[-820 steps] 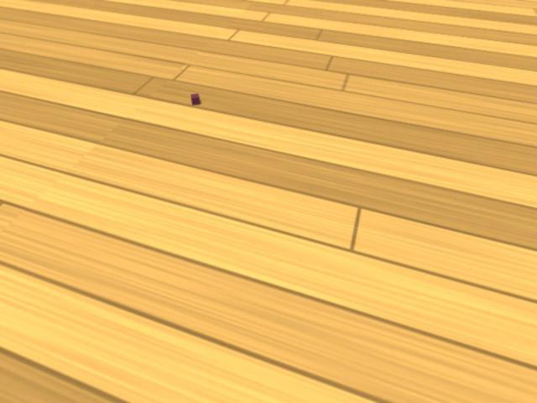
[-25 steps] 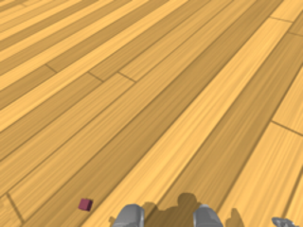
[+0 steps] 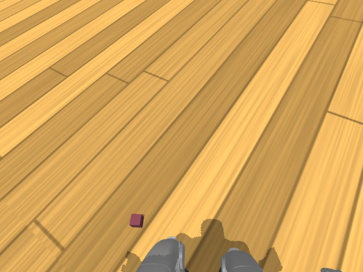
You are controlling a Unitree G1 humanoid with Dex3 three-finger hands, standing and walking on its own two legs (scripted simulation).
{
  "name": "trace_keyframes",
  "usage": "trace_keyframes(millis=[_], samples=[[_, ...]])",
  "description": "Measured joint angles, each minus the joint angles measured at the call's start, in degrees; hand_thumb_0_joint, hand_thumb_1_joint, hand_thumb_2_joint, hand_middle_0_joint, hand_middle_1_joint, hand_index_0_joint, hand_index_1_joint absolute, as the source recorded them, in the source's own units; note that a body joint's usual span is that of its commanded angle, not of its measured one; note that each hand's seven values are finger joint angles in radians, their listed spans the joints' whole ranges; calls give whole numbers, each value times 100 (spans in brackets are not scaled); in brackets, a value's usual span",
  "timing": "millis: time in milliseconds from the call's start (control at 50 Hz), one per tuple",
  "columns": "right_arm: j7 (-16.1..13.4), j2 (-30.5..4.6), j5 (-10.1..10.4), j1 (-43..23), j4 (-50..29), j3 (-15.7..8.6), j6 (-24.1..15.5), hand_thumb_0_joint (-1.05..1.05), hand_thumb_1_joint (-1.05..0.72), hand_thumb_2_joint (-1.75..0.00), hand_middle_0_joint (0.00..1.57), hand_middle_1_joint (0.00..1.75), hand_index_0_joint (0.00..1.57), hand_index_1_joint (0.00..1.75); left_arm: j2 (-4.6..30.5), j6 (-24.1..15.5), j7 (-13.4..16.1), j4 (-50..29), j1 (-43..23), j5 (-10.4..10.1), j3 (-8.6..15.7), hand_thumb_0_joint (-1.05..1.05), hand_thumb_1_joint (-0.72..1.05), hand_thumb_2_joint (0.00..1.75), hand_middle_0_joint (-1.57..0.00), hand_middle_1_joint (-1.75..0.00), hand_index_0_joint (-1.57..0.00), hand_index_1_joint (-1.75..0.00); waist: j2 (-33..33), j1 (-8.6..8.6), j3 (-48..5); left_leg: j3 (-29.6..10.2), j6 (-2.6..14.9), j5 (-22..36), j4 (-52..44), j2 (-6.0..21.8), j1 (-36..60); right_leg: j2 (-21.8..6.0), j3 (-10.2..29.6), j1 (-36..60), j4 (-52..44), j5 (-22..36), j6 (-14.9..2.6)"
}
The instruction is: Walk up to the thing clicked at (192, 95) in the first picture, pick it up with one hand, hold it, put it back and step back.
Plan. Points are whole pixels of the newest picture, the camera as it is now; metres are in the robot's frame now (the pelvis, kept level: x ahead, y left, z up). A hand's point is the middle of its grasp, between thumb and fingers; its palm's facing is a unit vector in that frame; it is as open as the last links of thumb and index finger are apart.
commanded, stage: walk up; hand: left
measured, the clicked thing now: (136, 220) +0.40 +0.31 -0.70
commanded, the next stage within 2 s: none
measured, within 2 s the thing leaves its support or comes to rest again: neither
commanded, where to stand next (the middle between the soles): +0.03 +0.11 m, yaw -6 degrees
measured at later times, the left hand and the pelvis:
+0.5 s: hand out of the picture -0.02 +0.51 -0.14, palm faces -0.06 -0.89 -0.46, open 7.4 cm; pelvis -0.08 +0.20 +0.01, yaw -4 degrees
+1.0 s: hand out of the picture +0.10 +0.40 -0.12, palm faces -0.18 -0.91 -0.38, open 7.4 cm; pelvis -0.07 +0.16 +0.01, yaw -9 degrees
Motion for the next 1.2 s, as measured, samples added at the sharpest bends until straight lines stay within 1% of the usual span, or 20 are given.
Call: trace_keyframes(millis=[60,120,160,220,260,300,360,480,580,680,740,800,820,860,920,980,1040,1100,1140,1200], samples=[[58,-63,53,-31,17,-52,4,1,-91,-90,20,30,21,30,-46,-14,8,-64,-29,27,-9,0,89,90,-21,-31,-21,-30,-11,62,-22,-498,-126,329,949,19,-226,-288,171,-90,-76,198,128],[123,-184,67,-53,-19,-132,-8,1,-91,-90,20,30,21,30,7,-20,-14,-112,-20,70,50,0,89,90,-21,-31,-21,-30,-64,101,-111,-819,-212,585,1189,219,-102,-579,406,-294,-41,323,201],[152,-269,74,-88,-13,-191,1,1,-91,-90,20,30,21,30,97,-13,-27,-105,-25,110,110,0,89,90,-22,-31,-21,-30,-105,118,-180,-791,-237,551,740,471,181,-750,576,-459,12,385,257],[172,-380,149,-107,95,-257,-44,1,-91,-90,20,30,21,30,313,39,-71,-63,-85,182,215,0,89,90,-22,-31,-21,-30,-210,162,-300,-460,-190,75,-716,763,873,-993,843,-745,151,444,314],[124,-373,163,-85,250,-299,-179,1,-91,-90,20,30,21,30,497,112,-91,37,-173,186,299,0,89,90,-21,-31,-21,-30,-425,202,-332,-189,-393,-237,-1264,613,1186,-1093,1262,-1003,528,-5,213],[82,-302,173,-43,426,-209,-246,1,-91,-90,20,30,21,30,540,234,-28,296,-236,148,394,0,89,90,-21,-31,-21,-30,-440,218,-381,-83,-360,-276,-918,577,1057,-708,1516,-1189,1239,-770,104],[-11,44,165,-57,771,8,-323,1,-91,-90,20,30,21,30,655,257,-82,682,-259,43,443,0,90,90,-21,-30,-20,-30,-543,84,-475,-47,-219,-46,-1103,596,1080,-136,1323,-1275,2091,-632,83],[-143,405,201,145,1146,291,-720,1,-90,-90,20,30,21,30,571,301,-475,930,-115,45,434,0,90,90,-20,-30,-20,-30,-828,90,-576,219,-73,419,-1931,543,1393,223,841,-591,1713,-429,145],[-280,322,239,315,1248,289,-1029,1,-90,-90,21,30,22,30,331,429,-674,942,-68,131,376,0,90,90,-20,-30,-20,-30,-953,133,-549,486,-14,572,-2342,573,1609,214,1039,-121,1275,-647,158],[-342,147,270,422,1229,210,-1164,1,-90,-90,21,30,21,30,208,385,-754,877,-243,87,305,0,90,90,-21,-30,-20,-30,-994,52,-407,644,-75,671,-2661,757,1877,-36,978,-30,852,-698,133],[-342,19,275,446,1202,192,-1127,1,-90,-90,20,30,21,30,174,305,-779,791,-463,32,255,0,90,90,-21,-30,-20,-30,-944,-35,-329,664,-165,685,-2733,895,1965,-203,690,49,246,-435,88],[-325,-90,321,462,1202,212,-1015,1,-90,-90,20,30,21,30,169,171,-775,697,-662,-1,235,0,90,90,-21,-30,-20,-30,-877,-95,-350,625,-283,539,-2503,1014,1892,-198,458,406,-755,275,40],[-331,-124,347,438,1218,221,-973,1,-90,-90,20,30,21,30,144,118,-751,676,-732,8,250,0,90,90,-21,-30,-20,-30,-802,-97,-336,555,-253,451,-2274,1083,1803,-133,423,431,-788,381,171],[-366,-119,393,300,1293,238,-865,1,-90,-90,20,30,21,30,83,49,-704,619,-821,23,223,0,90,90,-21,-30,-20,-30,-733,-96,-312,207,-124,67,-1655,909,1554,-98,416,362,-552,252,268],[-379,-100,434,115,1396,263,-828,1,-91,-90,20,30,21,30,-35,72,-684,593,-912,9,105,0,90,90,-21,-30,-20,-30,-651,-55,-349,-2,-26,-224,-1051,588,1216,-143,454,401,-523,187,214],[-330,-61,435,48,1481,300,-906,1,-91,-90,20,30,21,30,-108,130,-666,615,-969,27,33,0,90,90,-21,-30,-20,-30,-577,0,-472,126,-18,144,-1511,536,1133,-192,464,420,-531,159,252],[-287,34,386,4,1617,309,-962,1,-91,-90,20,30,21,30,-79,215,-666,709,-1039,-14,-3,0,90,90,-21,-30,-20,-30,-626,28,-566,272,-35,974,-2412,445,1355,-290,505,347,-293,-4,338],[-249,199,331,-83,1774,376,-952,1,-91,-90,20,30,21,30,-60,321,-636,933,-1101,-94,4,0,90,90,-21,-30,-20,-30,-742,31,-633,348,-53,997,-2484,358,1410,-310,650,341,-218,-263,216],[-222,292,331,-158,1887,453,-929,1,-91,-90,20,30,21,30,-49,308,-641,1078,-1120,-110,7,0,90,90,-21,-30,-20,-30,-723,38,-643,298,-72,1011,-2591,393,1466,-241,637,469,-475,-35,178],[-202,417,367,-314,2061,547,-916,1,-91,-90,20,30,21,30,-42,239,-643,1298,-1113,-113,-7,0,90,90,-21,-30,-20,-30,-738,101,-648,265,-121,1130,-2893,415,1610,-228,605,658,-867,200,393]])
